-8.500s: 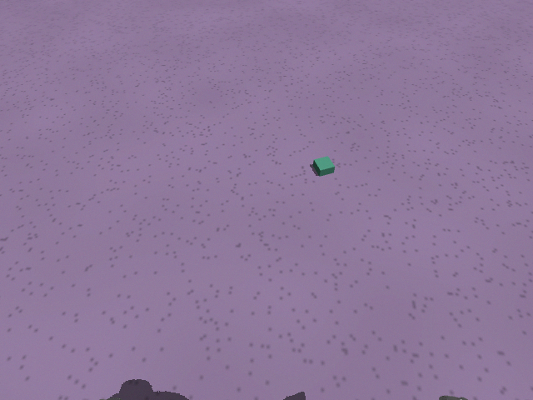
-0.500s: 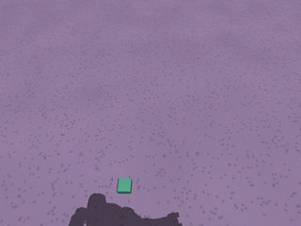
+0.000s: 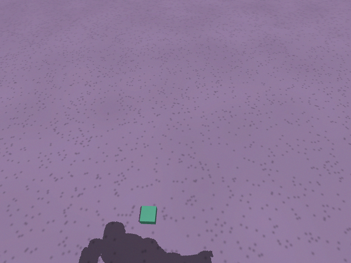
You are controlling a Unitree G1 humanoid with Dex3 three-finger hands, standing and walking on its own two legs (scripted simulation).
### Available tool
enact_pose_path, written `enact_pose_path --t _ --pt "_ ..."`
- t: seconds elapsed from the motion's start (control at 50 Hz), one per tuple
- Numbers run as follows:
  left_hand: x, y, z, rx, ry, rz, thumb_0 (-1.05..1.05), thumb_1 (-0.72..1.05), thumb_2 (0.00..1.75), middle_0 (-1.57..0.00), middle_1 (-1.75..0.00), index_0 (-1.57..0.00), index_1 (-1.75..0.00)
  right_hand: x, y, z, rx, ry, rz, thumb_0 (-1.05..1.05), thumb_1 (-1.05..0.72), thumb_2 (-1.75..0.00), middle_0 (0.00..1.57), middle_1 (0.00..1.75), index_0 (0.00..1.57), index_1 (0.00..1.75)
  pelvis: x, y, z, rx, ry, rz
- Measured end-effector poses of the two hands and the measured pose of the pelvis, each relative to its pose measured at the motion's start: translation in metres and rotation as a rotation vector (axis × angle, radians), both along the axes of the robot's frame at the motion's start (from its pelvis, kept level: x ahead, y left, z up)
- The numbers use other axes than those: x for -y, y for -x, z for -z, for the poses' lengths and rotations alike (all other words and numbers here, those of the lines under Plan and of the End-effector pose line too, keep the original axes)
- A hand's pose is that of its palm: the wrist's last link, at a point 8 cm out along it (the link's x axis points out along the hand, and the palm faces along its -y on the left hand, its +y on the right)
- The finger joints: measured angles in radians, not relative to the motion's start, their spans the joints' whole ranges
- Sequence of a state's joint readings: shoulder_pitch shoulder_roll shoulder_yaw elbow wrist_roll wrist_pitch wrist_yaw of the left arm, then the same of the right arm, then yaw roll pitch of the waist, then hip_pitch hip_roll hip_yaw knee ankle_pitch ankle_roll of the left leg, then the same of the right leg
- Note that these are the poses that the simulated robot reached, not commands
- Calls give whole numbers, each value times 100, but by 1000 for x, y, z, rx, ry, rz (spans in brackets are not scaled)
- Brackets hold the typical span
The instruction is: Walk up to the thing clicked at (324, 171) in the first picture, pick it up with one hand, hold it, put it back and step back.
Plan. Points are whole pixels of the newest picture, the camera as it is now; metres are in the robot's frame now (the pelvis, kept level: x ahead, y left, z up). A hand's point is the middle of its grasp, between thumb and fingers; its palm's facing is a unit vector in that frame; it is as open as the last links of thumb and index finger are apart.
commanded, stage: walk up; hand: left
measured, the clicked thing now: (148, 214) +0.45 +0.20 -0.75
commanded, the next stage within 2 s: stand in 1.38 s
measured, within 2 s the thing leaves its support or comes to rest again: neither
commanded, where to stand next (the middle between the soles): +0.08 +0.03 m, yaw +1 degrees
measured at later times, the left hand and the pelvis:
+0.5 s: hand out of the picture +0.11 +0.29 -0.15, palm faces +0.03 -0.93 -0.36, open 7.3 cm; pelvis +0.04 +0.03 +0.00, yaw +1 degrees
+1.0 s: hand out of the picture +0.11 +0.28 -0.15, palm faces +0.01 -0.94 -0.35, open 7.3 cm; pelvis +0.03 +0.02 +0.00, yaw +0 degrees
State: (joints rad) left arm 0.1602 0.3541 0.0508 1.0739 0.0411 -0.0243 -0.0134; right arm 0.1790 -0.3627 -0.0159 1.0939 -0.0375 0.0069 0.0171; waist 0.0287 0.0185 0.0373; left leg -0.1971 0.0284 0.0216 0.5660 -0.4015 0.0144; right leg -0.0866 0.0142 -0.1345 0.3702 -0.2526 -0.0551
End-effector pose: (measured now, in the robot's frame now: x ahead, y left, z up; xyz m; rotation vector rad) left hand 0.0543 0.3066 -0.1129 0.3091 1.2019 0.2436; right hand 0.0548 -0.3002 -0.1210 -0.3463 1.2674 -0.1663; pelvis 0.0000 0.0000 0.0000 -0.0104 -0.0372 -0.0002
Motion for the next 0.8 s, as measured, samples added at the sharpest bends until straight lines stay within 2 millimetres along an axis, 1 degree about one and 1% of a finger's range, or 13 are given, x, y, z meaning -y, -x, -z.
enact_pose_path --t 0.1,0.14,0.2,0.26,0.42,0.52,0.58,0.64,0.72,0.8 --pt "-21 1 10 -30 3 -13 1 91 89 -20 -30 -21 -30 -10 -8 -2 -5 25 -13 0 -91 -90 20 30 21 30 -16 -10 6 7 6 -17" --pt "-27 -3 14 -46 10 -25 1 91 89 -20 -30 -21 -30 -16 -11 -3 -2 35 -10 0 -91 -90 20 30 21 30 -22 -14 7 7 -11 -18" --pt "-32 -10 15 -57 16 -25 1 91 89 -20 -30 -21 -30 -23 -19 -6 2 34 -11 0 -91 -90 20 30 21 30 -25 -20 6 -1 -14 -26" --pt "-32 -18 15 -54 13 -18 1 91 89 -20 -30 -21 -30 -27 -35 -6 22 28 -13 0 -90 -90 20 30 21 30 -26 -26 5 -2 -15 -22" --pt "-26 -40 6 -39 8 -8 1 91 89 -20 -30 -21 -30 -36 -87 -6 125 -9 -27 0 -90 -90 20 30 21 30 -27 -39 1 -6 -13 -17" --pt "-23 -55 1 -7 4 -12 1 91 89 -20 -30 -21 -30 -40 -108 -8 160 -23 -42 0 -91 -90 20 30 21 30 -25 -42 0 -5 -15 -19" --pt "-21 -61 -1 7 4 -10 1 91 89 -20 -30 -21 -30 -40 -113 -9 167 -25 -44 0 -91 -90 20 30 21 30 -24 -42 -1 -5 -16 -19" --pt "-20 -63 -2 12 5 -7 1 91 89 -20 -30 -21 -30 -38 -112 -10 164 -24 -42 0 -91 -90 20 30 21 30 -23 -43 -2 -5 -16 -18" --pt "-18 -63 -2 8 7 -3 1 91 89 -20 -30 -21 -30 -34 -104 -10 147 -17 -32 0 -91 -90 20 30 21 30 -22 -42 -3 -4 -16 -16" --pt "-17 -59 -2 -3 8 0 1 91 89 -20 -30 -21 -30 -30 -92 -9 123 -10 -17 0 -91 -90 20 30 21 30 -22 -40 -4 -2 -16 -12"
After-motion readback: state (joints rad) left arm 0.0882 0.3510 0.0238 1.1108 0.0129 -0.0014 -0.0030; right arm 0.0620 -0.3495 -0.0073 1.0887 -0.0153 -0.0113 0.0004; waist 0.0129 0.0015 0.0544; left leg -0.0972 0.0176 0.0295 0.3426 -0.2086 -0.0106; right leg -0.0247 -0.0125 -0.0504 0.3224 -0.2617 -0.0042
